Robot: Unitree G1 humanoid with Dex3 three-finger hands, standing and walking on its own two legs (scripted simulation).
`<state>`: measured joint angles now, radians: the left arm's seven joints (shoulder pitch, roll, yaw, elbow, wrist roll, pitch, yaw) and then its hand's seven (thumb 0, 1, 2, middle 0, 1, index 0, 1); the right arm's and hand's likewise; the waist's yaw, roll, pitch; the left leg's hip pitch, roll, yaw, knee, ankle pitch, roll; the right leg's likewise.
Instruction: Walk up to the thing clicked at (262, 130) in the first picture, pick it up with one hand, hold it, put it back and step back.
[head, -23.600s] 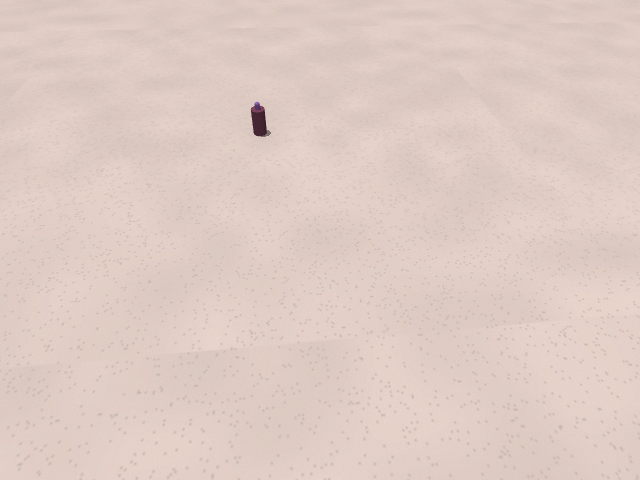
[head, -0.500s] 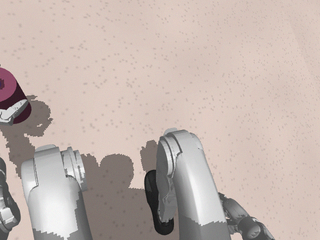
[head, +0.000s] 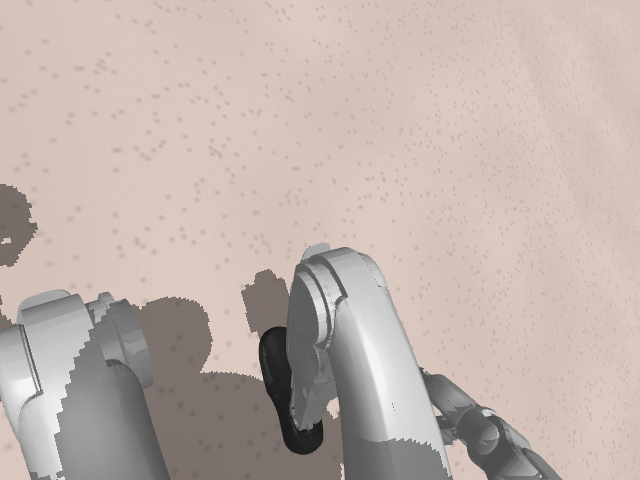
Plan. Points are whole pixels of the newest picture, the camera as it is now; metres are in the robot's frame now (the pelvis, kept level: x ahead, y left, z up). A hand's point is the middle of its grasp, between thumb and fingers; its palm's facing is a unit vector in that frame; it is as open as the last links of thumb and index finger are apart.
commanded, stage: lower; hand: left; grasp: from the side
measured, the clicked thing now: out of the picture +0.45 +0.30 -0.17
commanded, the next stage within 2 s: loosen in 0.38 s
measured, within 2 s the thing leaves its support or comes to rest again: rests again in 0.22 s
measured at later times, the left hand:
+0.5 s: hand out of the picture +0.45 +0.30 -0.17, palm faces +0.40 -0.92 -0.04, open 10.6 cm
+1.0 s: hand out of the picture +0.45 +0.30 -0.16, palm faces +0.40 -0.92 -0.02, open 14.9 cm
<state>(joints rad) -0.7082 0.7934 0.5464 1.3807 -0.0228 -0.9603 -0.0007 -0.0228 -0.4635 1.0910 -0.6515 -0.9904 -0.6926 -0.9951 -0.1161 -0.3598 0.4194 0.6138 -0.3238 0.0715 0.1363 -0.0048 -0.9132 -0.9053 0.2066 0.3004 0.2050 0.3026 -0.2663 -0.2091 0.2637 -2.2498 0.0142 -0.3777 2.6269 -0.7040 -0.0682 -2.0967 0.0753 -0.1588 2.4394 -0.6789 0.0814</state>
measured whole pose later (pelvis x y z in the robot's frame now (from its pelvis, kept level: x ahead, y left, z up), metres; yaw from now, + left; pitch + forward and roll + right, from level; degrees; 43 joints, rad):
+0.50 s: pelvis +0.00 +0.01 +0.00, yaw -2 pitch +14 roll -17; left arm -0.72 0.86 0.54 1.45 -0.02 -1.02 0.04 -0.02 -0.45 1.08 -0.64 -1.00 -0.68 -1.00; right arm -0.17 -0.36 0.50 0.58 -0.36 0.07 0.13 -0.01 -0.90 -0.90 0.21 0.30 0.21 0.30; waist -0.27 -0.26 0.30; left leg -2.23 0.02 -0.42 2.65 -0.71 -0.06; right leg -2.07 0.09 -0.19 2.43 -0.66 0.09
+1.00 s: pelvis -0.01 +0.01 +0.00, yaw -3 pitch +13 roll -18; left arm -0.74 0.89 0.53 1.49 -0.04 -1.05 0.03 -0.01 -0.46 0.26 -0.42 -0.35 -0.43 -0.34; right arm -0.16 -0.36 0.51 0.55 -0.36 0.08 0.14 -0.01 -0.91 -0.90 0.21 0.30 0.21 0.30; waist -0.27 -0.26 0.30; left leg -2.23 0.03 -0.42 2.65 -0.71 -0.04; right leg -2.05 0.10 -0.20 2.41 -0.65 0.08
